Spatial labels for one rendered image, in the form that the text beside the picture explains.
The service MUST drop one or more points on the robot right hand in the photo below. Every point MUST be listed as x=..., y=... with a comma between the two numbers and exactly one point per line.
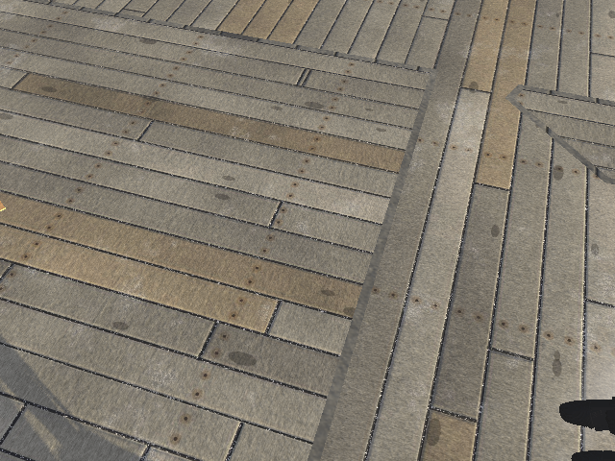
x=591, y=413

